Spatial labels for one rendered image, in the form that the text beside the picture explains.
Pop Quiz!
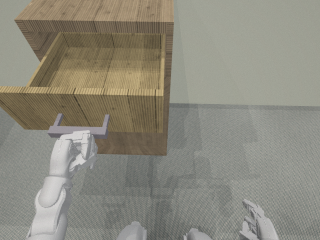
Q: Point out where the left robot hand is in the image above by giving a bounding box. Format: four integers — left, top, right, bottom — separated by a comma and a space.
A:
49, 130, 98, 181

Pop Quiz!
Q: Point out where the robot shin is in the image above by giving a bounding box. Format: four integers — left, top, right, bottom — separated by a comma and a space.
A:
189, 228, 199, 232
131, 221, 141, 226

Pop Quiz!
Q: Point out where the cabinet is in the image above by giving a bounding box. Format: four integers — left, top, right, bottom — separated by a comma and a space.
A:
14, 0, 174, 156

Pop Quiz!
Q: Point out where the handle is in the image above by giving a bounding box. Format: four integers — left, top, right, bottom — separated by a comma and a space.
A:
47, 113, 110, 139

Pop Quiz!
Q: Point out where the left robot shin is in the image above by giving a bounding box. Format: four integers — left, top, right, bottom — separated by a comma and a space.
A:
131, 221, 141, 226

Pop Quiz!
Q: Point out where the right robot shin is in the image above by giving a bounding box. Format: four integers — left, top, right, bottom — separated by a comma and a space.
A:
189, 228, 199, 232

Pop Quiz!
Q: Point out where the drawer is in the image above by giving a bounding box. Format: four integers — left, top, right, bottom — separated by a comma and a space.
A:
0, 32, 165, 133

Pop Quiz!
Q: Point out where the left robot forearm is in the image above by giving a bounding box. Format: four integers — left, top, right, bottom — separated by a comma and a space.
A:
25, 175, 73, 240

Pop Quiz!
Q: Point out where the right robot hand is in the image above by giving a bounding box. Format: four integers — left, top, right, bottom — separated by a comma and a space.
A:
239, 199, 279, 240

